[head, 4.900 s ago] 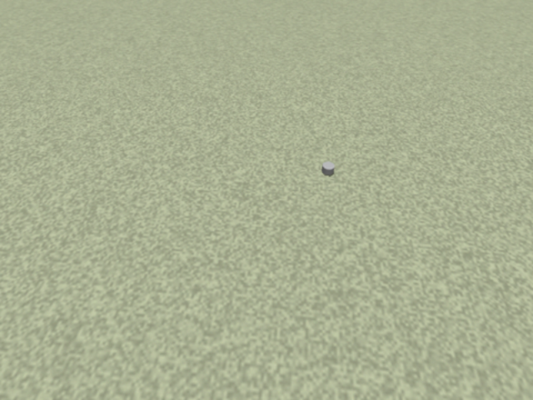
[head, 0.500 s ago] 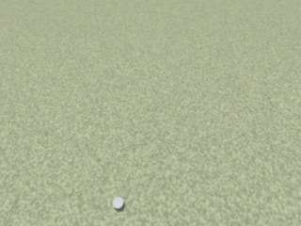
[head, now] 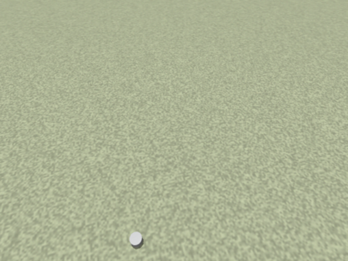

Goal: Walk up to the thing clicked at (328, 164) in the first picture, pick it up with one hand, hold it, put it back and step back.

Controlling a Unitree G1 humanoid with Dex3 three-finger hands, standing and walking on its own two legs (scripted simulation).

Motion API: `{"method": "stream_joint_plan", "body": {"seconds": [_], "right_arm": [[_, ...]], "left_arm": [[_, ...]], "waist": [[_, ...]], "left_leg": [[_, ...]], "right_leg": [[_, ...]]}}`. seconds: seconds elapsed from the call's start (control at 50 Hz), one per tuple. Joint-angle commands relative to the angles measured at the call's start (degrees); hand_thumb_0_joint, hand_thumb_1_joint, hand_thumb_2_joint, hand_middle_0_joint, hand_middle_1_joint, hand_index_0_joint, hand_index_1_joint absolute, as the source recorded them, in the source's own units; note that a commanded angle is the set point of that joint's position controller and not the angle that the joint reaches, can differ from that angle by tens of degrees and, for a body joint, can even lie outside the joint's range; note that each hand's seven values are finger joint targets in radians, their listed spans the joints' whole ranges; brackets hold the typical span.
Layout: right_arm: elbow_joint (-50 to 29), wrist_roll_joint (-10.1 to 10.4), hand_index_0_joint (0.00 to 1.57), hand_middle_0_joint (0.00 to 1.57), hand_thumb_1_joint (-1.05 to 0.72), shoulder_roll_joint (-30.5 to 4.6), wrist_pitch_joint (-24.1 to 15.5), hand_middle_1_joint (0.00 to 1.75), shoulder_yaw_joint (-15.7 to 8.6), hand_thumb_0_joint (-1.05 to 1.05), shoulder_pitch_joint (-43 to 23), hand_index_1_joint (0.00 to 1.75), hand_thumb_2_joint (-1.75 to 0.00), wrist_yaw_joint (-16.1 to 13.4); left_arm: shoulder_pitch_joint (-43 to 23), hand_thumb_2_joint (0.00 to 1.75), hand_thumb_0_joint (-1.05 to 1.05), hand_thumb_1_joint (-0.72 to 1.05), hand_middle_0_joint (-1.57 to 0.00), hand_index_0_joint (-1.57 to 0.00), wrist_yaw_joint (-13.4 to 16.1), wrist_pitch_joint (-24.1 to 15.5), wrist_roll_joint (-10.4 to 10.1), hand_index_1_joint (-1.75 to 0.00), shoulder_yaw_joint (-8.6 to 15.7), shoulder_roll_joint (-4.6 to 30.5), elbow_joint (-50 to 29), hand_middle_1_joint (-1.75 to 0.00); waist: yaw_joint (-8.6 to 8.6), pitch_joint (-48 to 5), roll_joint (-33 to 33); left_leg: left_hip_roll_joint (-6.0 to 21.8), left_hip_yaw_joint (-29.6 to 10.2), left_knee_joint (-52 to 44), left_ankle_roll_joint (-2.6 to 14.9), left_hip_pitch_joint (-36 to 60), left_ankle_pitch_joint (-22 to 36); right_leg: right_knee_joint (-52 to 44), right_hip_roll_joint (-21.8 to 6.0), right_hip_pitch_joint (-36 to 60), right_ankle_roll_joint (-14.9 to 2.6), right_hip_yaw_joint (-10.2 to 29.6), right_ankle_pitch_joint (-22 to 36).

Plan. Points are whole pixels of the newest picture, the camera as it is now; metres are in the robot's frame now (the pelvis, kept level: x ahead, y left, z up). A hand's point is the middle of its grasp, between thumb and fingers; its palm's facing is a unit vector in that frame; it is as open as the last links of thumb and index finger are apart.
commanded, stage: walk up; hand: left
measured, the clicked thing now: (136, 239) +0.40 +0.20 -0.76
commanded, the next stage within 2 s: stand in 0.58 s
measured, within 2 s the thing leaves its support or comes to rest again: neither
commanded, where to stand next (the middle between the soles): +0.02 -0.02 m, yaw -1 degrees
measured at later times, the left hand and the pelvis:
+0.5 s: hand out of the picture +0.08 +0.26 -0.16, palm faces +0.02 -0.95 -0.32, open 7.3 cm; pelvis +0.01 +0.00 +0.00, yaw +1 degrees
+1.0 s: hand out of the picture +0.07 +0.26 -0.16, palm faces +0.00 -0.94 -0.34, open 7.3 cm; pelvis +0.00 +0.00 +0.00, yaw +1 degrees
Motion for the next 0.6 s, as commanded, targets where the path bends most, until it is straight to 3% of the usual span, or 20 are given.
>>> {"method": "stream_joint_plan", "body": {"seconds": [0.0, 0.5, 0.54, 0.56, 0.58], "right_arm": [[-2.87, -0.19, 0.2, 0.2, -0.9, -12.76, -1.15, 0.3, -2.57, 0.0, -2.95, 0.3, -0.9, -0.69], [-2.91, -0.32, 0.2, 0.2, -0.9, -11.99, -0.92, 0.3, -2.68, 0.0, -2.11, 0.3, -0.9, -0.83], [-3.11, -0.26, 0.2, 0.2, -0.9, -12.03, -0.96, 0.3, -2.73, 0.0, -2.47, 0.3, -0.9, -0.8], [-3.67, -0.35, 0.2, 0.2, -0.9, -12.2, -0.94, 0.3, -2.66, 0.0, -3.88, 0.3, -0.9, -0.91], [-3.5, -0.15, 0.2, 0.2, -0.9, -11.73, -0.9, 0.3, -2.44, 0.0, -2.62, 0.3, -0.9, -0.89]], "left_arm": [[-3.29, 0.9, 0.0, 0.9, -0.2, -0.2, 0.9, -1.53, 0.36, -0.3, 2.0, 11.76, -3.57, -0.3], [-1.73, 0.9, 0.0, 0.9, -0.2, -0.2, 1.07, -1.33, 0.7, -0.3, 2.49, 11.31, -3.95, -0.3], [-0.95, 0.9, 0.0, 0.9, -0.2, -0.2, 1.06, -1.33, 0.65, -0.3, 2.52, 11.25, -3.76, -0.3], [-0.41, 0.9, 0.0, 0.9, -0.2, -0.2, 1.27, -1.57, 0.68, -0.3, 2.3, 11.49, -3.97, -0.3], [-0.54, 0.9, 0.0, 0.9, -0.2, -0.2, 1.33, -1.64, 0.45, -0.3, 2.39, 11.78, -3.83, -0.3]], "waist": [[-0.04, -5.7, 0.27], [-0.11, -3.85, 0.63], [0.23, -4.29, 1.1], [0.85, -3.6, 1.08], [0.26, -4.01, 0.59]], "left_leg": [[5.67, -4.42, -3.35, 2.49, 2.27, 8.96], [5.0, -5.15, -4.53, 2.3, 0.27, 8.42], [4.99, -5.36, -4.33, 2.38, 1.03, 9.28], [6.25, -5.59, -3.39, 2.14, 1.9, 15.22], [5.99, -5.36, -3.42, 1.79, 1.91, 15.93]], "right_leg": [[-3.44, -5.07, 0.47, -2.36, 3.7, 7.33], [-4.05, -5.03, 1.7, -2.14, 2.7, 6.72], [-3.91, -5.02, 1.66, -2.07, 2.57, 6.56], [-3.88, -6.29, 0.94, -2.05, 3.5, 11.13], [-4.06, -6.43, 1.38, -1.99, 3.55, 11.78]]}}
